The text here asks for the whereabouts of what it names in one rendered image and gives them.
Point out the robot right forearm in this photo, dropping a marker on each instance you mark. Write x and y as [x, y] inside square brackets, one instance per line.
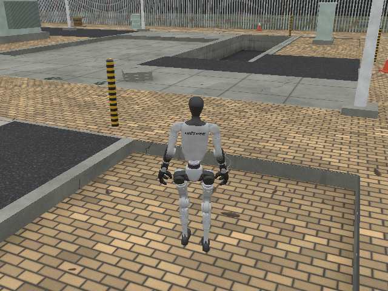
[222, 163]

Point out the robot left shin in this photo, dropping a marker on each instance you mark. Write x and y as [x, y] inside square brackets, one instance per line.
[184, 217]

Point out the robot left forearm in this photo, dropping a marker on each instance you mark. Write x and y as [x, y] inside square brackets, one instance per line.
[165, 161]

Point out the left robot foot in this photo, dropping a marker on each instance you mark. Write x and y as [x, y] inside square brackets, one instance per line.
[185, 239]

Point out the robot left upper arm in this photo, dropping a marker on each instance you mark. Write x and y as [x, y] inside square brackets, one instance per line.
[173, 136]

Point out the robot left hand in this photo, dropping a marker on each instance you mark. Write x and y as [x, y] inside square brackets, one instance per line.
[161, 176]

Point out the robot right upper arm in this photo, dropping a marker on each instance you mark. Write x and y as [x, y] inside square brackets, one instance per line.
[214, 129]

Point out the robot right hand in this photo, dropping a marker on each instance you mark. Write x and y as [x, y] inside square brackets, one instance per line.
[224, 176]

